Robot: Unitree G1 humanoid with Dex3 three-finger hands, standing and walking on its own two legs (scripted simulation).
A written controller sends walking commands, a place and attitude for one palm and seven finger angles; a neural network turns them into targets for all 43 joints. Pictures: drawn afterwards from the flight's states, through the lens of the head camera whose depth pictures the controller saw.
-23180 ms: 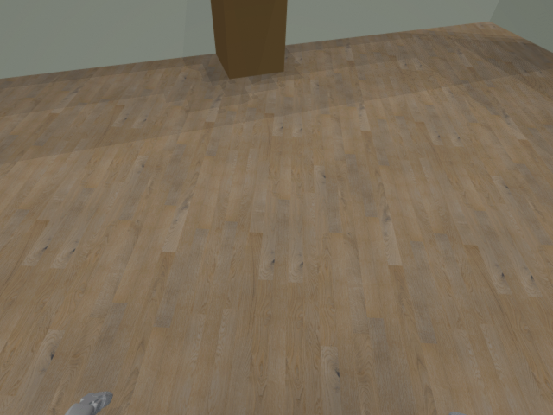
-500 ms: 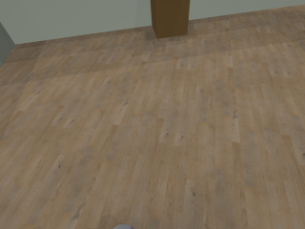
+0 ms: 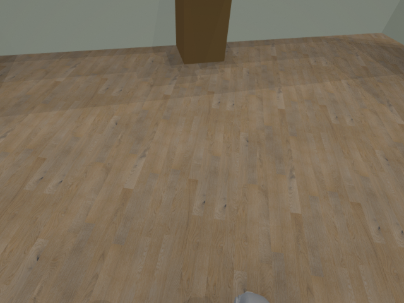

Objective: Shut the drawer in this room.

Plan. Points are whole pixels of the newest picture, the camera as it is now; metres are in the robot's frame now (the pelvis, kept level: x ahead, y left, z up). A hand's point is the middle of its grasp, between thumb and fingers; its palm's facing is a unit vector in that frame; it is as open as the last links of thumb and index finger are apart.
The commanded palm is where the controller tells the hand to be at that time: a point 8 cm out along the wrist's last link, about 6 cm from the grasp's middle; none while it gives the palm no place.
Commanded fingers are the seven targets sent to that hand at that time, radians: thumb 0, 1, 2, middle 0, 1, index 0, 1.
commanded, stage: turn or walk to find it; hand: left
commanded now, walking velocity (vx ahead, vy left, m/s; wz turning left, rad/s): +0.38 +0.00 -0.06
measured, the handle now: out of the picture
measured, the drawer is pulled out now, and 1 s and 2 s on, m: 0.19 0.19 0.19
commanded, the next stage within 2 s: none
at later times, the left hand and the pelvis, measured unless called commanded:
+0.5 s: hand (157, 254) +0.27 +0.13 -0.16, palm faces +0.00 -0.97 -0.23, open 7.2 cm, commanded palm none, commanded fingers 0.00 0.90 0.90 -0.20 -0.30 -0.20 -0.30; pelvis +0.22 -0.07 +0.00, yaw -1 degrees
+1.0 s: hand (156, 189) +0.47 +0.17 -0.18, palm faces +0.03 -0.99 -0.14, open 7.4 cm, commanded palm none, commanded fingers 0.00 0.90 0.90 -0.20 -0.30 -0.20 -0.30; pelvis +0.45 +0.00 +0.00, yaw -1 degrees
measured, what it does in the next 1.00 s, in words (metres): walks ahead: right foot, then left foot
